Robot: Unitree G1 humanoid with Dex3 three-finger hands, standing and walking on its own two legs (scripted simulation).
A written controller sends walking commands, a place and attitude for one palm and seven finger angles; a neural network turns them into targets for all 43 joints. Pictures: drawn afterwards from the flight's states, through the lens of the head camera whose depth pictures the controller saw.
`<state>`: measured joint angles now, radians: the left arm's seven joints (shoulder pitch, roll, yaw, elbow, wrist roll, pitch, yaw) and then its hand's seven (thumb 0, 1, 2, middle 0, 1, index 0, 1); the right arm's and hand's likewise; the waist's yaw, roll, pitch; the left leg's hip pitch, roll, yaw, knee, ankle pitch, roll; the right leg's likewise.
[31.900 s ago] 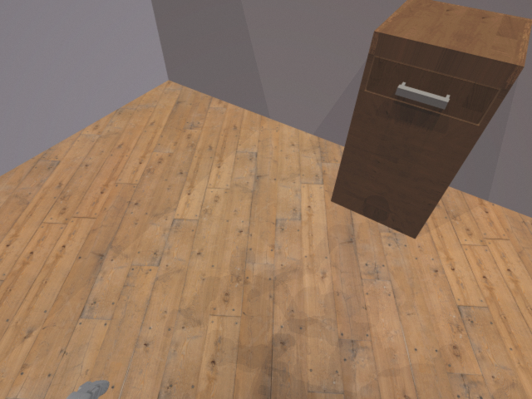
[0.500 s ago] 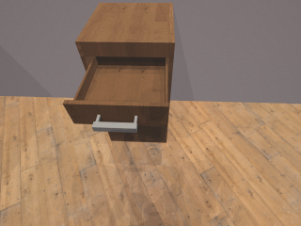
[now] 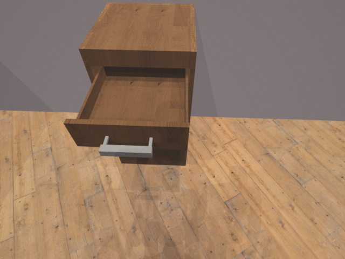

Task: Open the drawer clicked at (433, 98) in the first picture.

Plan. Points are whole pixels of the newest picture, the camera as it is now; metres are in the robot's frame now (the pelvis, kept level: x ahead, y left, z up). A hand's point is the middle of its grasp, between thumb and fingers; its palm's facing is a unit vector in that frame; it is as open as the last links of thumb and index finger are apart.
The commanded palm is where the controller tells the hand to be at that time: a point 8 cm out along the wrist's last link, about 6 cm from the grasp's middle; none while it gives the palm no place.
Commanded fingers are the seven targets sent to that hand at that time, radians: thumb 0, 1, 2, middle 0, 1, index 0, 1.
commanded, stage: look to check the result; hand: left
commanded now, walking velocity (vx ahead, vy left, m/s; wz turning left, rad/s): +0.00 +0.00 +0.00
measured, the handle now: (127, 145) +0.45 +0.17 -0.08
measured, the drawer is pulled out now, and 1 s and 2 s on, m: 0.30 0.30 0.30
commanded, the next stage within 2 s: stand and wait in 0.42 s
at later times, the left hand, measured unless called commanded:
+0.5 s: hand out of the picture +0.00 +0.17 -0.18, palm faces +0.02 -0.98 -0.20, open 7.4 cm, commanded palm none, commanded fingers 0.00 0.90 0.90 -0.20 -0.30 -0.20 -0.30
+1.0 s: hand out of the picture +0.00 +0.17 -0.18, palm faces +0.01 -0.98 -0.19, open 7.4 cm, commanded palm none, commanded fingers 0.00 0.90 0.90 -0.20 -0.30 -0.20 -0.30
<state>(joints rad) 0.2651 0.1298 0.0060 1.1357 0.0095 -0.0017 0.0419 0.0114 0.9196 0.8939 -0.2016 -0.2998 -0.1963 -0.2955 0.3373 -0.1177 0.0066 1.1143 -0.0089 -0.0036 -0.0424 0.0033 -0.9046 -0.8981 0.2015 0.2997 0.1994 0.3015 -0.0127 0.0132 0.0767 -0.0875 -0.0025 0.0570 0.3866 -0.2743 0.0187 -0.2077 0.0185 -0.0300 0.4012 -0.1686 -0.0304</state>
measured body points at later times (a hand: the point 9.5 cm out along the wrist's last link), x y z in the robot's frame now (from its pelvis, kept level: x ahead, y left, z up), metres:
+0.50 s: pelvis +0.01 +0.00 +0.00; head +0.04 -0.01 +0.45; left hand +0.00 +0.22 -0.16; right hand -0.02 -0.20 -0.16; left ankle -0.04 +0.10 -0.74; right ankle +0.03 -0.10 -0.74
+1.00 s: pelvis +0.01 +0.00 +0.00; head +0.04 +0.00 +0.45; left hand +0.00 +0.22 -0.16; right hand -0.03 -0.20 -0.16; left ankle -0.04 +0.10 -0.74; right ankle +0.03 -0.10 -0.74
